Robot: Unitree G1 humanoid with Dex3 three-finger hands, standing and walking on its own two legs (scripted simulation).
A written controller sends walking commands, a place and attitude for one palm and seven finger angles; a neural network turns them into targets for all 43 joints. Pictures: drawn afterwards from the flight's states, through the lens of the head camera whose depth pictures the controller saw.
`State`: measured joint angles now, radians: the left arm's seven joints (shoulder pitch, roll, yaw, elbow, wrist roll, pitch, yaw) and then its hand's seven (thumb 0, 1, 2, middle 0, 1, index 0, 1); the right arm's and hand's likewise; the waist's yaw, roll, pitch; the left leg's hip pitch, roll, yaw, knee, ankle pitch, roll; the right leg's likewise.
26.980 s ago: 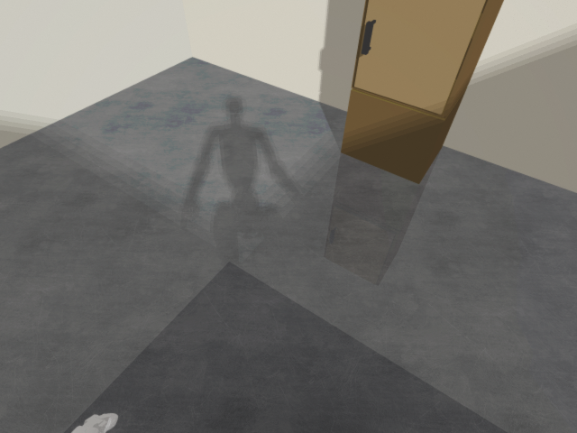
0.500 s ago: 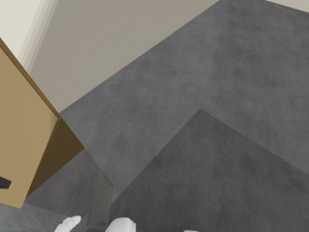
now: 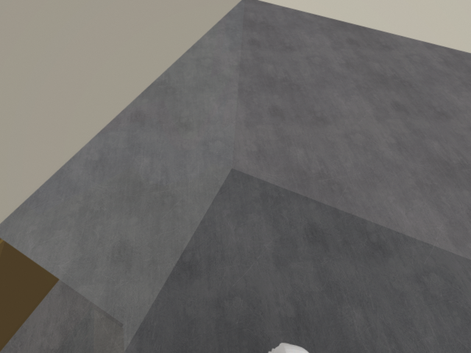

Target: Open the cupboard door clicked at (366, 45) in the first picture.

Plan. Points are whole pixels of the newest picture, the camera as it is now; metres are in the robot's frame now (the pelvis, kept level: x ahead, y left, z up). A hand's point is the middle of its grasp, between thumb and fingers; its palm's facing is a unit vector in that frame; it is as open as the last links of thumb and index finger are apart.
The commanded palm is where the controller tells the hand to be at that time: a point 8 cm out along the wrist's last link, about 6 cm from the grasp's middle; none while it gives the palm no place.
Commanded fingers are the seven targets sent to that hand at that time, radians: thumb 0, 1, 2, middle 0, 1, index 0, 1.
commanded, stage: walk to a spot facing it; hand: left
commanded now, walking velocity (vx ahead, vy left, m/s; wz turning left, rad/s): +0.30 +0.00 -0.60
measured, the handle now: out of the picture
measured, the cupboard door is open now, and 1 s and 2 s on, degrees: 40 40 40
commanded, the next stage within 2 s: turn to face it in 1.06 s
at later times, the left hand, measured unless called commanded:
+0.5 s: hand (191, 314) +0.21 +0.10 -0.18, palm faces -0.19 -0.97 -0.17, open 7.4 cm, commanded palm none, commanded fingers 0.00 0.90 0.90 -0.20 -0.30 -0.20 -0.30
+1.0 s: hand (250, 169) +0.59 -0.01 -0.16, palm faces -0.48 -0.85 -0.21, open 7.4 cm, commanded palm none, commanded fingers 0.00 0.90 0.90 -0.20 -0.30 -0.20 -0.30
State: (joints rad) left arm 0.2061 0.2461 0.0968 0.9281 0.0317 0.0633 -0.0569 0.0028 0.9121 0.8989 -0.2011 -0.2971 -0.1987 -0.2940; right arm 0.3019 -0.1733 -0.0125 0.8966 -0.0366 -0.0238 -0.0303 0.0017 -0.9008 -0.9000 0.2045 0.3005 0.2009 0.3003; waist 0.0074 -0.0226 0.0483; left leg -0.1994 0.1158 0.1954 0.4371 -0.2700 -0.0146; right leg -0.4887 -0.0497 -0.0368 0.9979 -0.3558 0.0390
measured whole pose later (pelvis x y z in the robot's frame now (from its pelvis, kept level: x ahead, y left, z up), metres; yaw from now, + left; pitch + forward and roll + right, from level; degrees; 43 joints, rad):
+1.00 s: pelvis +0.40 -0.13 +0.00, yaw -28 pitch +2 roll +1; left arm 0.12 0.21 0.08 0.96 0.03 0.01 -0.05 0.00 0.91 0.90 -0.20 -0.30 -0.20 -0.29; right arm 0.41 -0.19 -0.03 1.05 -0.04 -0.06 -0.01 0.00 -0.92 -0.90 0.20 0.30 0.20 0.30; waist -0.03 -0.01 0.06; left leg -0.07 0.08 0.27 0.37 -0.32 -0.03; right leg -0.56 -0.10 -0.08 0.77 -0.18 -0.01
